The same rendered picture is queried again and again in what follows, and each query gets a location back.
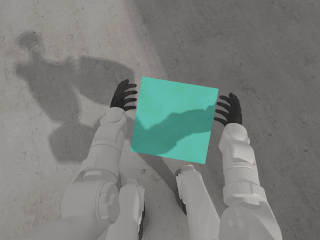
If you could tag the robot right foot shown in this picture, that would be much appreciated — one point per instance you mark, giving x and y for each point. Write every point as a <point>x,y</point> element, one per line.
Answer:
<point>183,205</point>

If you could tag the right robot upper arm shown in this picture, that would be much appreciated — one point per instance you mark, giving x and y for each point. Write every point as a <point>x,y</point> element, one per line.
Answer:
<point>241,223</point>

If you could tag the left robot thigh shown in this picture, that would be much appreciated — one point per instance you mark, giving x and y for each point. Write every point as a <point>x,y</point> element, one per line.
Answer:
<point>131,201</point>

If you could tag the robot left forearm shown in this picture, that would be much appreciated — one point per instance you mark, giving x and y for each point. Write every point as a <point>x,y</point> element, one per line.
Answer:
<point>102,162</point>

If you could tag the left robot upper arm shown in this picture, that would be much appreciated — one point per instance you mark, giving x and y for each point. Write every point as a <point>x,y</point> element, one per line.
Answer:
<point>88,208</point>

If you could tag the right robot hand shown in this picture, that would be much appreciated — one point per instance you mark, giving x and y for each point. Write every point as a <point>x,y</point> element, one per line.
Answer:
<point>234,115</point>

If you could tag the left robot hand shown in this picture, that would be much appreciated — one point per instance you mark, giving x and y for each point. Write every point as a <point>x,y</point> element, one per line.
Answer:
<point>119,95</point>

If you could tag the robot right forearm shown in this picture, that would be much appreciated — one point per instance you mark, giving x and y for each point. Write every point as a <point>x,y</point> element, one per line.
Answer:
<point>242,186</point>

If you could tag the carton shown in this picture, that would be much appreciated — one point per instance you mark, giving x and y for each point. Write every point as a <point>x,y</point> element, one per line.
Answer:
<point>174,120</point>

